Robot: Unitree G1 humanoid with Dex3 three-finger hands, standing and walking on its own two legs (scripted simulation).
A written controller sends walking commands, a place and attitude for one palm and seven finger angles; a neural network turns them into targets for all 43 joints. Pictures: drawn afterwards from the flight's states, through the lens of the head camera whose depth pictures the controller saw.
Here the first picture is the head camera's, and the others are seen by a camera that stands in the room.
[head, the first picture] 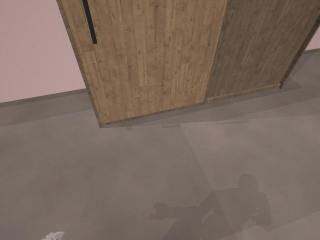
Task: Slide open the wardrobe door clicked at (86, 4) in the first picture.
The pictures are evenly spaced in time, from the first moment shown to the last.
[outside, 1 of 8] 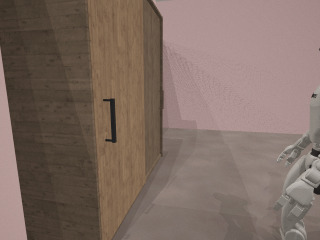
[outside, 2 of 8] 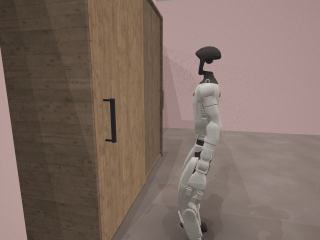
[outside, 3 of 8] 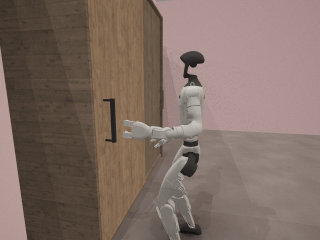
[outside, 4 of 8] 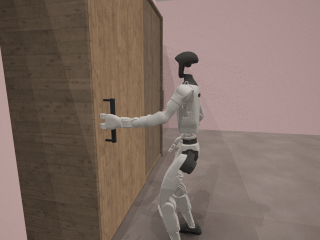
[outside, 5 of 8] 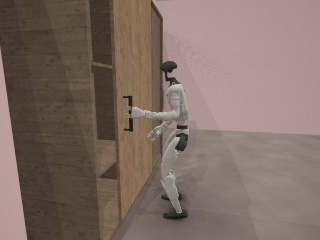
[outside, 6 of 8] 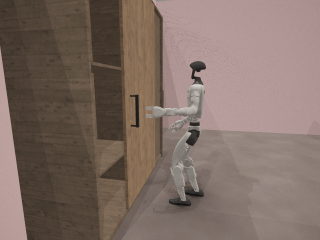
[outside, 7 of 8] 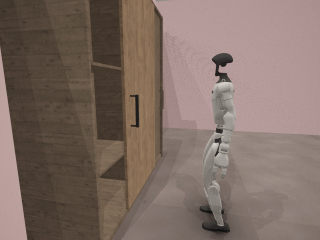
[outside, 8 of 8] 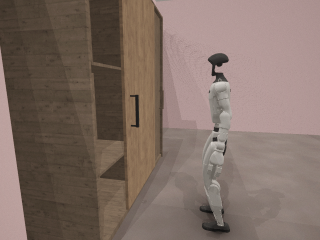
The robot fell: no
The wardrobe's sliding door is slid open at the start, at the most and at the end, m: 0.00 0.44 0.43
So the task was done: yes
